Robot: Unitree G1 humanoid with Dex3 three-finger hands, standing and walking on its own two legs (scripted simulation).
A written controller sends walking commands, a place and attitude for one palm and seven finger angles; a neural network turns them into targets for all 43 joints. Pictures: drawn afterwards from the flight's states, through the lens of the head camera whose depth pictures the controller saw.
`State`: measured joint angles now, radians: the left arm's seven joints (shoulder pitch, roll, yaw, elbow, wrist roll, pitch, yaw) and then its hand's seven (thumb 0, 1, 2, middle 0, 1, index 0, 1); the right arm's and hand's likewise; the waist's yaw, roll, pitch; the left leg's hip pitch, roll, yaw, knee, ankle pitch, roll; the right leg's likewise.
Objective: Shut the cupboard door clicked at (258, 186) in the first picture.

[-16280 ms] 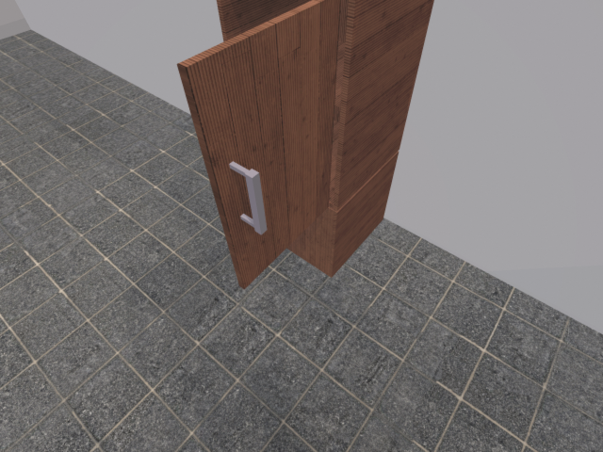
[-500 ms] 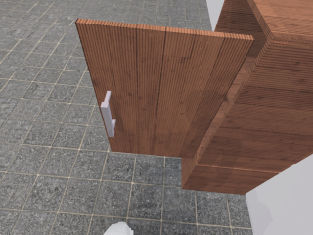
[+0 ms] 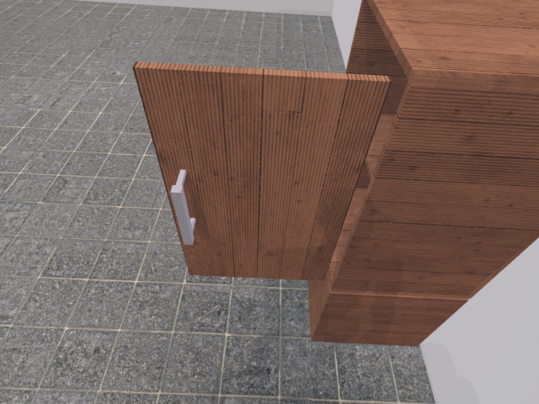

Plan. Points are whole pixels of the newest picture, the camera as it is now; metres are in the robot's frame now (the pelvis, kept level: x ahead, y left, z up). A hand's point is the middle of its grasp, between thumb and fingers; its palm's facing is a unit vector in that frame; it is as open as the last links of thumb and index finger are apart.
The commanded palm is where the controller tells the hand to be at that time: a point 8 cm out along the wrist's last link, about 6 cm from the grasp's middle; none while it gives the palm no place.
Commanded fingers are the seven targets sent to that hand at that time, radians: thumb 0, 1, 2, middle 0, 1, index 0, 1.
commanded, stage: come to a stop and stand still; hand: left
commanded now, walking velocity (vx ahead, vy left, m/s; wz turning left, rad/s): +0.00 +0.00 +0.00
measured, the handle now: (185, 209) +0.47 +0.19 -0.02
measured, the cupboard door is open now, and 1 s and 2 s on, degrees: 91 91 91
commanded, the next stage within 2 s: look again from close up in 0.14 s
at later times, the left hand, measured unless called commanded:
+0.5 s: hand out of the picture +0.01 +0.17 -0.17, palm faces +0.03 -0.98 -0.20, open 7.4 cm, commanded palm none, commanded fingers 0.00 0.90 0.90 -0.20 -0.30 -0.20 -0.30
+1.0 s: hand out of the picture +0.12 +0.21 -0.07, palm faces +0.23 -0.96 -0.15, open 7.3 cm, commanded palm +0.09 +0.24 -0.06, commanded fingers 0.00 0.90 0.90 -0.33 -0.44 -0.33 -0.44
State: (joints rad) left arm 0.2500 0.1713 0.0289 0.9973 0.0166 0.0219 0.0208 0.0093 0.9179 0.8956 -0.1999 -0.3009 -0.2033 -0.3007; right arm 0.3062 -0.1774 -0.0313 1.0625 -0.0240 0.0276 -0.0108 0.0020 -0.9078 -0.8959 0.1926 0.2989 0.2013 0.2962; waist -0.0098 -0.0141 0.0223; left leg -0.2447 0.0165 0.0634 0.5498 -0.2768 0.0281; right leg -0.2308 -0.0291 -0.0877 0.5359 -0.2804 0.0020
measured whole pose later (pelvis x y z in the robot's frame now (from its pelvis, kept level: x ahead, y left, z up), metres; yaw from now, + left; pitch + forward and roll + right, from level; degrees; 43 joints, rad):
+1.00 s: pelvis -0.03 +0.01 -0.01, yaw +1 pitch -3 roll +0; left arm 0.46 0.21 0.02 0.24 -0.14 -0.04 0.09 0.02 0.91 0.90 -0.21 -0.32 -0.22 -0.32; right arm 0.33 -0.21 0.02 0.86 0.05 -0.23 -0.06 0.01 -0.91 -0.90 0.20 0.30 0.21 0.30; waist 0.00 -0.01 0.02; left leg -0.28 -0.02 0.07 0.59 -0.26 0.04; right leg -0.28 -0.07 -0.07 0.61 -0.28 0.01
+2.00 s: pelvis -0.01 +0.00 -0.10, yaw +2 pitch +17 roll -3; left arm 0.47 0.25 0.09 -0.11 -0.28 -0.34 -0.27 0.02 0.90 0.90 -1.07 -1.25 -1.07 -1.25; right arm 0.23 -0.24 -0.02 0.49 0.05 -0.20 -0.06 0.01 -0.90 -0.90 0.20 0.30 0.21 0.30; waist 0.01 0.02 -0.16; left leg -0.98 -0.02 -0.03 1.24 -0.56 0.03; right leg -0.93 0.03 -0.05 1.19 -0.55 -0.02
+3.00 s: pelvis -0.02 +0.00 -0.08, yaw +2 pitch +14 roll -2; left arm 0.37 0.25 0.10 -0.02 -0.27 -0.36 -0.22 0.02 0.90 0.90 -1.30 -1.50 -1.30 -1.50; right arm 0.26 -0.24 0.02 0.48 0.05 -0.17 -0.06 0.01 -0.90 -0.90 0.20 0.30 0.21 0.30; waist 0.00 0.04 -0.16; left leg -0.89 -0.02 -0.04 1.16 -0.52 0.03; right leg -0.85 0.03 -0.06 1.11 -0.52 -0.02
